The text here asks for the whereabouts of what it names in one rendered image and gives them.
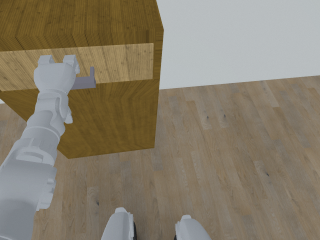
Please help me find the left robot shin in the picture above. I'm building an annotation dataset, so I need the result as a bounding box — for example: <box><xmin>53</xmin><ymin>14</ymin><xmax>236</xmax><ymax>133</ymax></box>
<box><xmin>115</xmin><ymin>207</ymin><xmax>133</xmax><ymax>240</ymax></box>

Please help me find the drawer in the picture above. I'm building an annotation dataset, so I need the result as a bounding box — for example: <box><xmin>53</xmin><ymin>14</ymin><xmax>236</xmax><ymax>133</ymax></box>
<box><xmin>0</xmin><ymin>43</ymin><xmax>154</xmax><ymax>91</ymax></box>

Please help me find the left robot hand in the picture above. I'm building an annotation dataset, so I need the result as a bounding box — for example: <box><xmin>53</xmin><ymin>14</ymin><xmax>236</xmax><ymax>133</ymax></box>
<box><xmin>33</xmin><ymin>54</ymin><xmax>80</xmax><ymax>124</ymax></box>

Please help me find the left robot upper arm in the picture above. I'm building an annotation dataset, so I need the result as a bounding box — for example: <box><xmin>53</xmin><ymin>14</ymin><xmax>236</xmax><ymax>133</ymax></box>
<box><xmin>0</xmin><ymin>159</ymin><xmax>57</xmax><ymax>240</ymax></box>

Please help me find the handle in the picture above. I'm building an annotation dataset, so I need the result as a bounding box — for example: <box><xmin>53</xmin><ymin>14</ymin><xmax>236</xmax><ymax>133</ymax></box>
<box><xmin>71</xmin><ymin>66</ymin><xmax>96</xmax><ymax>90</ymax></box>

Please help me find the left robot forearm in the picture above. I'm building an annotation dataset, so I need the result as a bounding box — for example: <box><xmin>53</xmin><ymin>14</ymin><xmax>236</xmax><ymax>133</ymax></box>
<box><xmin>0</xmin><ymin>89</ymin><xmax>69</xmax><ymax>176</ymax></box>

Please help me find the right robot shin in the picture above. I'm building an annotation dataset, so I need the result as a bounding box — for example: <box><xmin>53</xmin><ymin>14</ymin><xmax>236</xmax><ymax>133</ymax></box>
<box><xmin>181</xmin><ymin>215</ymin><xmax>191</xmax><ymax>220</ymax></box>

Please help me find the cabinet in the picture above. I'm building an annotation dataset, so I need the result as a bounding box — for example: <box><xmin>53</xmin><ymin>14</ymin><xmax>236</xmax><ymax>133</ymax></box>
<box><xmin>0</xmin><ymin>0</ymin><xmax>164</xmax><ymax>159</ymax></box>

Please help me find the robot shin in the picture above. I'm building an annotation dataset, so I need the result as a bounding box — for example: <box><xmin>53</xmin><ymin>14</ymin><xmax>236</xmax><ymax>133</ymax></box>
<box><xmin>115</xmin><ymin>207</ymin><xmax>133</xmax><ymax>240</ymax></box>
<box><xmin>181</xmin><ymin>215</ymin><xmax>191</xmax><ymax>220</ymax></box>

